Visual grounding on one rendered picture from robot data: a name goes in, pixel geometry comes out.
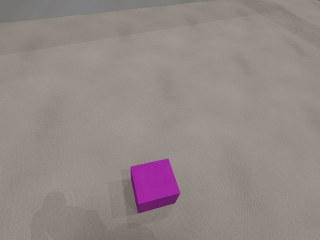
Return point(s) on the carton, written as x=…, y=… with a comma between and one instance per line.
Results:
x=154, y=185

